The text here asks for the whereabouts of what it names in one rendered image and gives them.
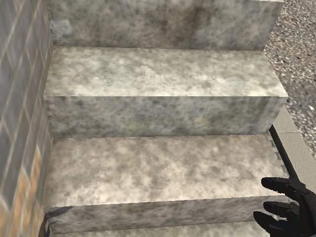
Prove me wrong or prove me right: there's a right robot hand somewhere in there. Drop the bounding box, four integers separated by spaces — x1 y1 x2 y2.
253 177 316 237

